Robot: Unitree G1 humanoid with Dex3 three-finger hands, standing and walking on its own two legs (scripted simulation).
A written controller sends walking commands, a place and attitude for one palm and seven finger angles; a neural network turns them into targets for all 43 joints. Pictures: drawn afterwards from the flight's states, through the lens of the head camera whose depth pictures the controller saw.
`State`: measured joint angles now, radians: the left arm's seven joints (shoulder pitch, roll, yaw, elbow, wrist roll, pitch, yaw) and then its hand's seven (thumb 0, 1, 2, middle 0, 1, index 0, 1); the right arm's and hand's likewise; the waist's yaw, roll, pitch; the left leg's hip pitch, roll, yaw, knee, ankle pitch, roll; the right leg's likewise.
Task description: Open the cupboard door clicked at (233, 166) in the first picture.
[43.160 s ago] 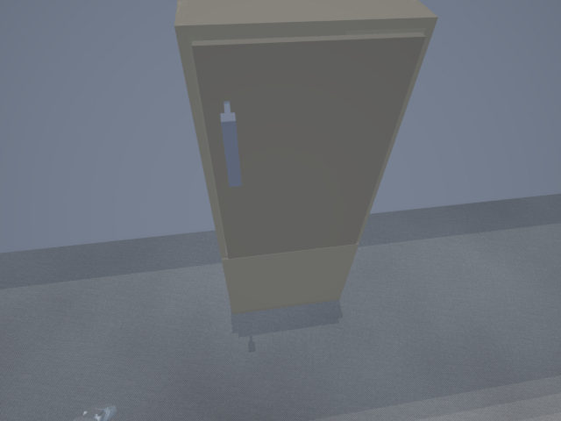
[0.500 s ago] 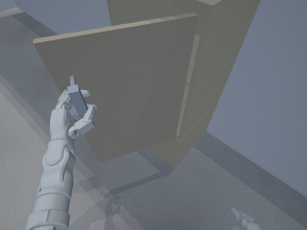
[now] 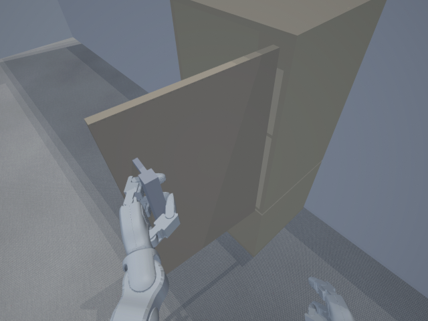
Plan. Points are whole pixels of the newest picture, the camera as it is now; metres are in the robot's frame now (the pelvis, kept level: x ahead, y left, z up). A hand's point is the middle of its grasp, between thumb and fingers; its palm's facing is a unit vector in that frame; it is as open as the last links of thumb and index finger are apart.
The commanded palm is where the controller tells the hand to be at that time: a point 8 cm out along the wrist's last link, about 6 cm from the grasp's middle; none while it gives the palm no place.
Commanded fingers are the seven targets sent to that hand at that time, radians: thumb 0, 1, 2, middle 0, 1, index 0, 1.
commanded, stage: pull the door open along its arc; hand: left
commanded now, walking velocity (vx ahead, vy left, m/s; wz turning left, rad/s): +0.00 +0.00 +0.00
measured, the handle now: (151, 194) +0.32 +0.14 +0.09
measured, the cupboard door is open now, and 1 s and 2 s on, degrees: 85 88 90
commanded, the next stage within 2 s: open thumb and fingers to let go in 0.04 s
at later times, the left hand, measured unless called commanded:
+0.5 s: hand (179, 220) +0.27 +0.08 +0.09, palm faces +0.35 -0.94 -0.01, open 9.3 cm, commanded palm +0.22 +0.13 +0.08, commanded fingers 0.00 -0.43 0.33 -0.31 -1.21 -0.31 -1.21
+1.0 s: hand (177, 219) +0.27 +0.08 +0.09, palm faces +0.30 -0.95 -0.01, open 14.8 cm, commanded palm +0.22 +0.12 +0.08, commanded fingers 0.00 -0.50 0.30 -0.15 -0.30 -0.15 -0.30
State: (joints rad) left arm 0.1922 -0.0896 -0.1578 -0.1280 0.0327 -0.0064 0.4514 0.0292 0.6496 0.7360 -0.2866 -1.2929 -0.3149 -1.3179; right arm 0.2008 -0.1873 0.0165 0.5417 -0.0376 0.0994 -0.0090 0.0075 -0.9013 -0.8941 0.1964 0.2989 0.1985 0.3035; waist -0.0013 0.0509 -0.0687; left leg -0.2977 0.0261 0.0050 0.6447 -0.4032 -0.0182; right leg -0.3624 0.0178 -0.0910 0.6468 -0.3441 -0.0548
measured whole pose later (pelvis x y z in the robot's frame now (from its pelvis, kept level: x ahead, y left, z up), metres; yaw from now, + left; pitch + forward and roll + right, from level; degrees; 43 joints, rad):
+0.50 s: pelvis -0.02 -0.01 +0.00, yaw +2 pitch +2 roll +0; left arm 0.09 -0.09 -0.20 -0.01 0.05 -0.04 0.49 0.01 0.18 0.59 -0.35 -1.27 -0.36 -1.27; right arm 0.15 -0.18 0.03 0.58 -0.04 0.08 -0.04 0.01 -0.90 -0.89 0.20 0.30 0.20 0.30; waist 0.02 0.05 -0.04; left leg -0.32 0.02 -0.02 0.66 -0.37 -0.03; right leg -0.37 0.01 -0.12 0.66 -0.32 -0.06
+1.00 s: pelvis -0.03 +0.02 +0.00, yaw +0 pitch +1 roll +0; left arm 0.01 -0.10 -0.25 0.05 0.07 -0.01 0.54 -0.01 -0.50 0.30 -0.34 -0.69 -0.34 -0.70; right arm 0.16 -0.17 0.02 0.59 -0.04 0.10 -0.02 0.01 -0.90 -0.89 0.20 0.30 0.20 0.30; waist 0.01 0.03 -0.04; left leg -0.33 0.00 0.01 0.69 -0.38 0.01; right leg -0.39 -0.01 -0.09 0.67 -0.30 -0.03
